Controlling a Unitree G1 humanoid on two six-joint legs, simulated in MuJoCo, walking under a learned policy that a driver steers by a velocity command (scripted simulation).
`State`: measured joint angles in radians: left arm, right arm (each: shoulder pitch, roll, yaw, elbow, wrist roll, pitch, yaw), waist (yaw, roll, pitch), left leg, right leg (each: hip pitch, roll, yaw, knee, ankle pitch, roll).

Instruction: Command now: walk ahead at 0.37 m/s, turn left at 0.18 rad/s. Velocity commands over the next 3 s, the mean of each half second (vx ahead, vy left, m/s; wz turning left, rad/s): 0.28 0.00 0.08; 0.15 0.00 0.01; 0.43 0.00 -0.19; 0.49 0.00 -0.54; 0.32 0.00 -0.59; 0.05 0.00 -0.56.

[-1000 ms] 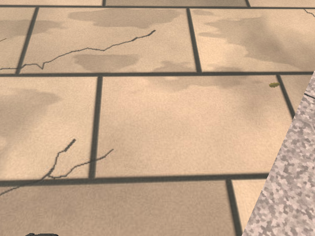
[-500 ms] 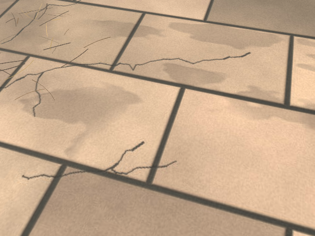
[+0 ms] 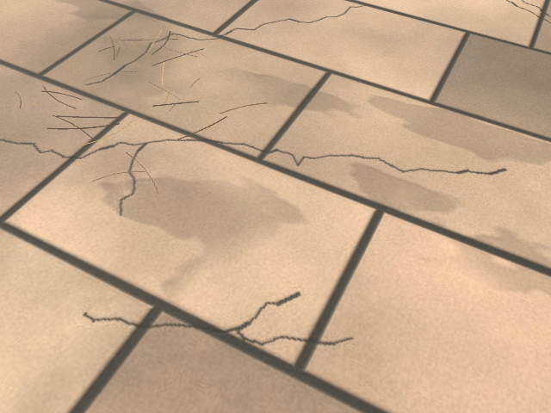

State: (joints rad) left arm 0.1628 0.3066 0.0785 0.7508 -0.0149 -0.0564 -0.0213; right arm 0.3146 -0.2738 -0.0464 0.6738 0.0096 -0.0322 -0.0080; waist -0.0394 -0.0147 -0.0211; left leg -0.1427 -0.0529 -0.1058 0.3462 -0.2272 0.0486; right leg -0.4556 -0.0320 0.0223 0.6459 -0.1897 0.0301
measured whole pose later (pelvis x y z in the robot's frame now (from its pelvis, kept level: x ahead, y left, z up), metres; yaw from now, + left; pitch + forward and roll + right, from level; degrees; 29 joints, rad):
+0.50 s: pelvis +0.16 -0.05 -0.01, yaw +0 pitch +1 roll -1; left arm 0.29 0.26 0.03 0.83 -0.01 -0.04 0.00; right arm 0.13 -0.26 -0.04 0.68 0.00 -0.03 0.01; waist 0.06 0.04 0.04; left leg -0.50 0.03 -0.04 0.60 -0.09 -0.02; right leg -0.07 0.05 -0.01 0.33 -0.28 -0.04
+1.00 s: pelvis +0.26 -0.03 -0.01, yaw -1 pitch +0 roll +1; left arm 0.38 0.27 0.04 0.89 -0.02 -0.03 0.03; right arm 0.17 -0.27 -0.06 0.79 0.02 -0.06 0.02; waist 0.05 -0.01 0.00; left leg -0.38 -0.01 0.03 0.70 -0.39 0.05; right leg -0.12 -0.05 0.03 0.44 -0.33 0.02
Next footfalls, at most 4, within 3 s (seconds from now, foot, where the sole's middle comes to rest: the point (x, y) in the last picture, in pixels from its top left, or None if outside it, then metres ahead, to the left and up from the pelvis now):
0.14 right None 0.13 -0.14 -0.79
0.54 left None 0.37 0.09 -0.79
0.78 right None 0.24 -0.17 -0.79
1.56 right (331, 347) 0.69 -0.17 -0.79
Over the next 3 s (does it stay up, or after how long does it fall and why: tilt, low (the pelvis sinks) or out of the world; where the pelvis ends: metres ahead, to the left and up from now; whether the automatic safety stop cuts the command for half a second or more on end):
stays up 1.05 -0.22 -0.02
